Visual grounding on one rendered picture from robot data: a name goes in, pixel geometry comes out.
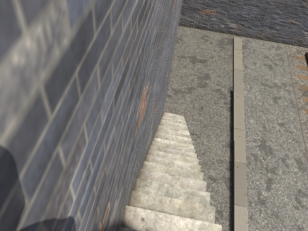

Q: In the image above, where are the stairs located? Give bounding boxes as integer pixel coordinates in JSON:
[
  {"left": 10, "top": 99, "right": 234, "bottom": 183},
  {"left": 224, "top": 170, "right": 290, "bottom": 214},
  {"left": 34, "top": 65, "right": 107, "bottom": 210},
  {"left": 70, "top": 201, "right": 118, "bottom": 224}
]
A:
[{"left": 116, "top": 112, "right": 222, "bottom": 231}]

